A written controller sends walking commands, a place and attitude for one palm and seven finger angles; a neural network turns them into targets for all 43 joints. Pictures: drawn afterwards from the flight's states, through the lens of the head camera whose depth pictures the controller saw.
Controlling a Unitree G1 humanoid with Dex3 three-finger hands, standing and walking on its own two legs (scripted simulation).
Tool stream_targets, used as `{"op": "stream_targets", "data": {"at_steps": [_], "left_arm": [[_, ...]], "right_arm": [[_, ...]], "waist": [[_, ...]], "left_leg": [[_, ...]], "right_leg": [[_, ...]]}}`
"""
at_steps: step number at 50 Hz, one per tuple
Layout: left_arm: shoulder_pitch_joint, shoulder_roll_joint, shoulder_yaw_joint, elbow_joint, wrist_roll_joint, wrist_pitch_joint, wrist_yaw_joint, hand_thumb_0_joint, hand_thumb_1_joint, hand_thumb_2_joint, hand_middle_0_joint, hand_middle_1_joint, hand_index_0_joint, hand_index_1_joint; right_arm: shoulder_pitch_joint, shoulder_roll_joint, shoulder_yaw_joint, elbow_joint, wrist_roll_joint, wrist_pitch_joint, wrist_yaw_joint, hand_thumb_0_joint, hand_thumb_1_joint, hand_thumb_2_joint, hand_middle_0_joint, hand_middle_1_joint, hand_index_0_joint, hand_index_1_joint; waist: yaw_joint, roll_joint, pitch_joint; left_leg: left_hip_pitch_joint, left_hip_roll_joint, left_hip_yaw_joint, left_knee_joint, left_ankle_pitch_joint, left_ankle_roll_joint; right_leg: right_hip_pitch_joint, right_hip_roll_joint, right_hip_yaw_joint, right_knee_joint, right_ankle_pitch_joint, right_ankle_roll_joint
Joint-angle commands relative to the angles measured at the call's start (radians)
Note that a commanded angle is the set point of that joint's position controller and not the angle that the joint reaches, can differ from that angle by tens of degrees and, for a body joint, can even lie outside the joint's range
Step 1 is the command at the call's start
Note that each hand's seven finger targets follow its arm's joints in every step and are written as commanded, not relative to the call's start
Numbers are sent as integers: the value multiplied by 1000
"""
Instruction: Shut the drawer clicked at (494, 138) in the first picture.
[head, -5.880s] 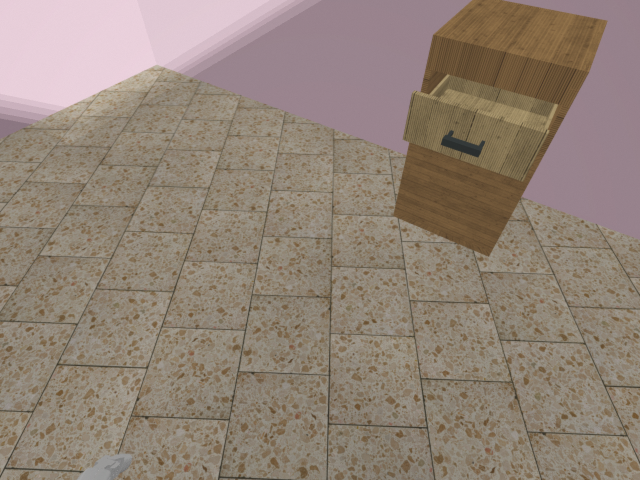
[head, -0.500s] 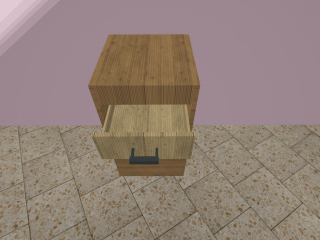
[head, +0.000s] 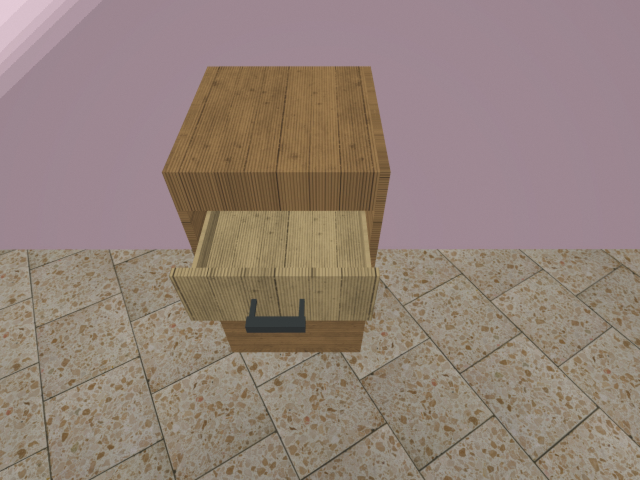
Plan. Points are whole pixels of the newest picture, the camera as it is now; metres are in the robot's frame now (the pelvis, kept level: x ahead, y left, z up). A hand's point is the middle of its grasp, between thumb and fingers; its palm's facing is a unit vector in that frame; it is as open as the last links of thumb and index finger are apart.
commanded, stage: look again from close up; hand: left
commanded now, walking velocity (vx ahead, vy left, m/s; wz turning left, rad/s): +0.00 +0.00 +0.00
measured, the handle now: (276, 314) +0.44 +0.11 -0.18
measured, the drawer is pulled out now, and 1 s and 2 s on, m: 0.17 0.17 0.17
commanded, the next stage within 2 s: raise the hand and make a fist in 0.46 s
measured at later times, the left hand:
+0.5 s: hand out of the picture -0.02 +0.13 -0.18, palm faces +0.03 -0.99 -0.16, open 7.3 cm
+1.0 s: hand (272, 460) +0.17 +0.07 -0.07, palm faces -0.01 -1.00 +0.07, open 5.8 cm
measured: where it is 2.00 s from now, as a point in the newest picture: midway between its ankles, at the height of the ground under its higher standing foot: outside the picture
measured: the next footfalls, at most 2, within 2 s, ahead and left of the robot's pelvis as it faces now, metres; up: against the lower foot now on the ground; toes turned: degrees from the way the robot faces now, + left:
none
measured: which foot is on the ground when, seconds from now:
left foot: down 0.00-1.00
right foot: down 0.00-1.00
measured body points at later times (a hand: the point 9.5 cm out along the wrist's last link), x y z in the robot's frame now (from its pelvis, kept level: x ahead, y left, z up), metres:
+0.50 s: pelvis +0.00 -0.02 +0.00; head +0.01 -0.03 +0.45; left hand -0.02 +0.18 -0.16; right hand -0.02 -0.22 -0.17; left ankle -0.04 +0.07 -0.74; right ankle -0.02 -0.10 -0.74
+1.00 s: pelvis -0.04 -0.04 -0.09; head +0.01 -0.02 +0.36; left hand +0.16 +0.13 -0.07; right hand +0.21 -0.28 -0.11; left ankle -0.03 +0.07 -0.74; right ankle -0.02 -0.10 -0.74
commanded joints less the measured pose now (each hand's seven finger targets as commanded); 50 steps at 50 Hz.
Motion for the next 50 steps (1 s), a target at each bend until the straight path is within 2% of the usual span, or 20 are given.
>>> {"op": "stream_targets", "data": {"at_steps": [1,27,28,29,30,31,32,33,34,36,37,38,39,40,41,42,44,46,47,50], "left_arm": [[78,75,6,-25,-4,-16,4,0,900,900,-200,-300,-200,-300],[112,68,4,-22,-4,-26,7,0,900,900,-200,-300,-200,-300],[160,126,20,4,18,-58,44,0,900,900,-200,-300,-200,-300],[-550,282,35,-1475,-195,-253,18,0,900,900,-220,-322,-220,-322],[-246,209,30,-1259,-127,-181,61,0,900,900,-240,-343,-240,-343],[-202,172,11,-1200,-143,-134,105,0,900,900,-260,-365,-260,-365],[80,-42,-98,-915,-136,-32,98,0,900,900,-280,-387,-280,-387],[-33,-71,-144,-1098,-176,-51,77,0,900,900,-300,-408,-300,-408],[-31,-43,-148,-1141,-190,-98,61,0,900,900,-320,-430,-320,-430],[-5,-76,-178,-1101,-187,-192,30,0,900,900,-360,-473,-360,-473],[-52,-77,-174,-1066,-177,-238,12,0,900,900,-380,-495,-380,-495],[-29,-86,-149,-983,-177,-294,-12,0,900,900,-400,-517,-400,-517],[65,-79,-108,-941,-189,-357,-47,0,900,900,-420,-538,-420,-538],[154,-61,-66,-939,-207,-422,-89,0,900,900,-440,-560,-440,-560],[260,-2,17,-913,-215,-482,-130,0,900,900,-460,-582,-460,-582],[292,1,39,-949,-226,-545,-176,0,900,900,-480,-603,-480,-603],[283,91,139,-972,-181,-641,-207,0,900,900,-520,-647,-520,-647],[284,104,125,-986,-115,-611,-167,0,900,900,-560,-690,-560,-690],[211,52,43,-1044,-94,-582,-150,0,900,900,-580,-712,-580,-712],[-44,64,12,-1242,-76,-565,-89,0,900,900,-640,-777,-640,-777]], "right_arm": [[87,-88,-17,-11,0,-9,-2,0,-900,-900,200,300,200,300],[90,-74,-17,0,1,-8,-5,0,-900,-900,200,300,200,300],[-31,-116,-30,-74,6,-19,10,0,-900,-900,200,300,200,300],[9,-332,-67,-442,29,-156,-29,0,-900,-900,200,300,200,300],[-106,-216,-34,-407,31,-234,-49,0,-900,-900,200,300,200,300],[-84,-247,-64,-356,35,-271,-43,0,-900,-900,200,300,200,300],[-73,-185,-59,-332,50,-270,-34,0,-900,-900,200,300,200,300],[-72,-234,-61,-409,57,-280,-31,0,-900,-900,200,300,200,300],[-91,-258,-63,-427,63,-303,-38,0,-900,-900,200,300,200,300],[-96,-271,-67,-491,39,-340,-33,0,-900,-900,200,300,200,300],[-88,-273,-77,-501,28,-347,-26,0,-900,-900,200,300,200,300],[-105,-265,-89,-521,18,-353,-19,0,-900,-900,200,300,200,300],[-127,-265,-97,-553,10,-356,-8,0,-900,-900,200,300,200,300],[-149,-263,-102,-588,6,-359,8,0,-900,-900,200,300,200,300],[-157,-261,-109,-606,5,-353,28,0,-900,-900,200,300,200,300],[-172,-257,-111,-632,0,-340,49,0,-900,-900,200,300,200,300],[-202,-243,-126,-677,-9,-301,75,0,-900,-900,200,300,200,300],[-219,-228,-128,-737,-3,-236,89,0,-900,-900,200,300,200,300],[-253,-223,-118,-789,2,-213,94,0,-900,-900,200,300,200,300],[-243,-210,-110,-843,10,-177,79,0,-900,-900,200,300,200,300]], "waist": [[4,-19,54],[4,-14,54],[45,-60,91],[-99,148,-397],[-6,283,-381],[-32,273,-311],[-30,98,-127],[-31,4,-63],[-50,-83,-46],[-73,-232,-14],[-88,-305,-15],[-73,-353,-3],[-28,-388,-27],[12,-378,-77],[68,-280,-145],[91,-184,-216],[118,-44,-323],[131,19,-316],[111,32,-291],[58,50,-350]], "left_leg": [[-30,162,-138,-56,211,-11],[-23,158,-124,-40,188,-20],[-165,157,-67,195,206,-54],[97,54,-99,59,296,-21],[128,76,-75,56,453,-13],[72,82,-84,63,405,-45],[-37,100,-103,70,303,-31],[-115,91,-135,93,210,-16],[-129,84,-133,137,128,-7],[-236,50,-134,235,5,3],[-303,39,-139,291,-46,-5],[-403,35,-143,339,-97,-19],[-486,32,-141,378,-117,-32],[-549,24,-133,417,-121,-42],[-579,12,-117,445,-79,-57],[-600,2,-101,484,-36,-68],[-685,-7,-69,581,23,-72],[-733,-12,-49,610,13,-64],[-749,-17,-43,626,-19,-57],[-786,-5,-65,689,-100,-34]], "right_leg": [[-31,-122,110,-61,208,-30],[-17,-127,122,-82,264,-38],[-21,-188,159,-36,766,45],[50,-98,115,47,492,13],[39,-37,90,49,285,-22],[-48,-31,51,56,131,-14],[-123,-39,6,56,97,-2],[-135,-46,-4,52,117,6],[-206,-46,1,49,81,15],[-341,-55,7,75,-72,31],[-423,-52,12,102,-154,35],[-487,-56,13,141,-233,35],[-496,-56,25,182,-271,30],[-479,-57,41,232,-249,25],[-430,-60,53,299,-138,11],[-400,-59,41,386,-13,-1],[-397,-60,48,533,168,-13],[-431,-58,72,565,153,-22],[-489,-52,80,572,92,-27],[-575,-46,126,573,-62,-25]]}}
